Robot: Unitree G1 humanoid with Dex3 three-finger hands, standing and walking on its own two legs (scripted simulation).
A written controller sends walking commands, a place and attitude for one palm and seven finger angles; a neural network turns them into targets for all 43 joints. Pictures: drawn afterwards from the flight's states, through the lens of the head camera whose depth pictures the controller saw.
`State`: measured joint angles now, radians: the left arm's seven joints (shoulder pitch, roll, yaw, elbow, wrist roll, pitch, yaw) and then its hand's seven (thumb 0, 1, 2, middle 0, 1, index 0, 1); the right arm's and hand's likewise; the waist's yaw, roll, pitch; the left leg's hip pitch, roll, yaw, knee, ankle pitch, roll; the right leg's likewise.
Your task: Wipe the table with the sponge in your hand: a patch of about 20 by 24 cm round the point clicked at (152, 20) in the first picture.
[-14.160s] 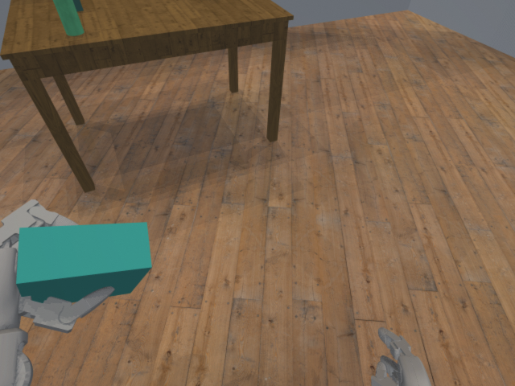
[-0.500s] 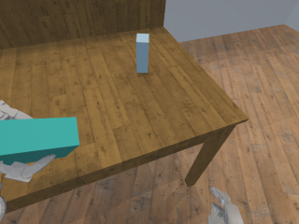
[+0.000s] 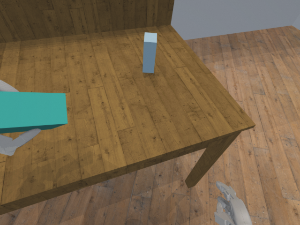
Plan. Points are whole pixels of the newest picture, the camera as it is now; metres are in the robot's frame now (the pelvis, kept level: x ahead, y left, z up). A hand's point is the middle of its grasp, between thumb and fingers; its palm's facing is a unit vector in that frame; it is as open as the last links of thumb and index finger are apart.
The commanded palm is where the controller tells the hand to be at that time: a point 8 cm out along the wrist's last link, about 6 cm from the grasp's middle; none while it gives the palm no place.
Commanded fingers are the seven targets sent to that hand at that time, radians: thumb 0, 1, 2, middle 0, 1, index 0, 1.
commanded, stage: come to a stop and stand still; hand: left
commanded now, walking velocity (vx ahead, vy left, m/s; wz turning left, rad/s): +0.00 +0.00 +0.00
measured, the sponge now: (34, 114) +0.27 +0.26 +0.19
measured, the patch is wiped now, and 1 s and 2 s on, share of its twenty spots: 0.00 0.00 0.00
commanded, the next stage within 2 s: look again from close up in 0.58 s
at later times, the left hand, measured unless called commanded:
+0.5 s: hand (6, 142) +0.22 +0.29 +0.17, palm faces +0.40 -0.83 -0.39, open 9.7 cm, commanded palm +0.15 +0.31 +0.18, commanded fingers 0.00 0.10 1.30 -1.20 -1.60 -1.20 -1.60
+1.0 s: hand out of the picture +0.18 +0.30 +0.16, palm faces +0.39 -0.85 -0.34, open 9.7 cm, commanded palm +0.12 +0.32 +0.18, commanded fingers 0.00 0.10 1.30 -1.20 -1.60 -1.20 -1.60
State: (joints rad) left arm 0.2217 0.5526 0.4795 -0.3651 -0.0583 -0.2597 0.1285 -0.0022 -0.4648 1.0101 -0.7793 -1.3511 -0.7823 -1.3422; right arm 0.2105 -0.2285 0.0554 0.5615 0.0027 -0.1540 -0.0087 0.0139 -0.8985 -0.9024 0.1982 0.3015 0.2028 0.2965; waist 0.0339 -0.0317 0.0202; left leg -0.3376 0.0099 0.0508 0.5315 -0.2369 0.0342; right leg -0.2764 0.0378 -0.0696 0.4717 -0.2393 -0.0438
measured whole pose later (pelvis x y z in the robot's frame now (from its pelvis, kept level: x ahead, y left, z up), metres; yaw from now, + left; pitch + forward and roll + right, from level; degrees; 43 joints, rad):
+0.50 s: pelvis +0.00 +0.03 +0.00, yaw +2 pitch +2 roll -1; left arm 0.40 0.46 0.38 -0.48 -0.09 -0.26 0.12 0.00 -0.47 1.01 -0.78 -1.35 -0.78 -1.34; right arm 0.18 -0.19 0.03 0.61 0.01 -0.18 0.03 0.01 -0.90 -0.90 0.20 0.30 0.20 0.30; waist 0.04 -0.06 0.06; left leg -0.33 -0.05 0.05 0.52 -0.23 0.07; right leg -0.28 -0.03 -0.08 0.51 -0.26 0.01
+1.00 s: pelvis -0.03 +0.03 +0.00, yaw +3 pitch +0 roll -2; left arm 0.44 0.42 0.35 -0.43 -0.11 -0.24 0.10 0.00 -0.47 1.01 -0.78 -1.35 -0.78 -1.34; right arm 0.21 -0.22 0.02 0.60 0.03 -0.18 -0.01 0.01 -0.90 -0.90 0.20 0.30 0.20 0.30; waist 0.02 -0.03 0.04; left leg -0.31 -0.05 0.04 0.47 -0.16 0.08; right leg -0.24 -0.02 -0.09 0.43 -0.19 0.01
